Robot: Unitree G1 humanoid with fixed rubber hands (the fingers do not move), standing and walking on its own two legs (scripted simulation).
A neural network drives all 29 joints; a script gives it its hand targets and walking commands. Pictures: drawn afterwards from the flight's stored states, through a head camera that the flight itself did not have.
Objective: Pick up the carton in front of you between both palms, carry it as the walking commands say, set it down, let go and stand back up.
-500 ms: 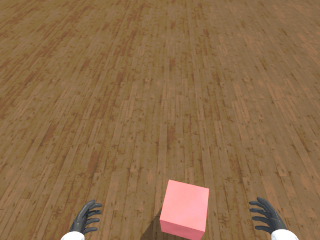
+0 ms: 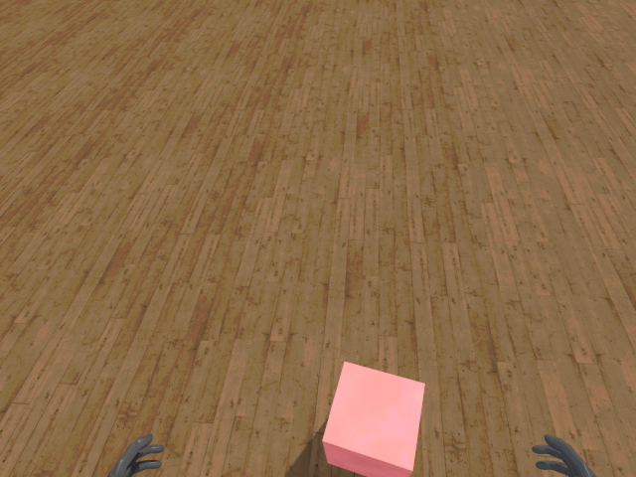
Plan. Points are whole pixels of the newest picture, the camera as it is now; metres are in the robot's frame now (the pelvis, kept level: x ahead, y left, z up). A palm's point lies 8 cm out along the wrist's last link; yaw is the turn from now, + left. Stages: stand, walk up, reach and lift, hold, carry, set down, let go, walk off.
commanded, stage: stand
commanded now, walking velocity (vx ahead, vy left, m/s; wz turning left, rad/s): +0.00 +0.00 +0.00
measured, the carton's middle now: (373, 425) +0.35 -0.07 -0.65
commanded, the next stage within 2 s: none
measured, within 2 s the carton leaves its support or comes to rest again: neither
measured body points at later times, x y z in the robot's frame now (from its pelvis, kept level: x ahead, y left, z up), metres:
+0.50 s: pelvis -0.01 +0.00 +0.01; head -0.02 -0.01 +0.46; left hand +0.09 +0.31 -0.10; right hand +0.10 -0.30 -0.11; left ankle -0.06 +0.14 -0.74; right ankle +0.00 -0.10 -0.74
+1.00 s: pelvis -0.02 +0.00 +0.01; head -0.02 -0.01 +0.46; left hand +0.08 +0.32 -0.10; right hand +0.07 -0.31 -0.11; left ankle -0.06 +0.14 -0.74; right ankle +0.00 -0.10 -0.74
